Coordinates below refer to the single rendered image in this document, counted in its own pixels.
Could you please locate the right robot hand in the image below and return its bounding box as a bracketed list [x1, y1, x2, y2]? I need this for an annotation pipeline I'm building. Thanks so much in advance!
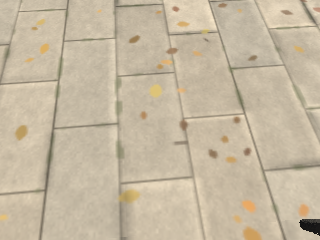
[300, 219, 320, 236]

